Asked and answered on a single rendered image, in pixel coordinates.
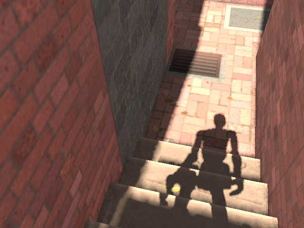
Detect stairs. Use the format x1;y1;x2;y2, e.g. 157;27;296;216
84;137;278;228

